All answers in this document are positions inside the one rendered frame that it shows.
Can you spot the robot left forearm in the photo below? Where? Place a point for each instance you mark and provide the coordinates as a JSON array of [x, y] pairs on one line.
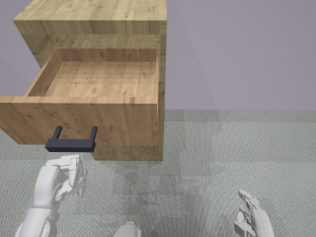
[[40, 221]]

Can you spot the robot right hand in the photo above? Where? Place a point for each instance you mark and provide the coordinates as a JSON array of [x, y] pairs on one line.
[[258, 223]]

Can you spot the drawer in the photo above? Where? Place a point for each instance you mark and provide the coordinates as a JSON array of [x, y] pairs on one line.
[[115, 89]]

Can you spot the handle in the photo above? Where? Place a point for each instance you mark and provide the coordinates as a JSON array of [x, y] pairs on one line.
[[56, 144]]

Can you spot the robot left hand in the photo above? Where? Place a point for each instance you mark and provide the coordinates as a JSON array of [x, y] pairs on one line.
[[69, 172]]

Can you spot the robot left shin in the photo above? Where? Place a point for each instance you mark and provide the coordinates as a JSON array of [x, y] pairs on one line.
[[129, 223]]

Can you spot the left robot thigh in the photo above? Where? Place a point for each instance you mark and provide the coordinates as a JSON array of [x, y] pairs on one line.
[[128, 231]]

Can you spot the cabinet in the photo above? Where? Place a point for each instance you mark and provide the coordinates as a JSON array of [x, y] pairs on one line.
[[47, 24]]

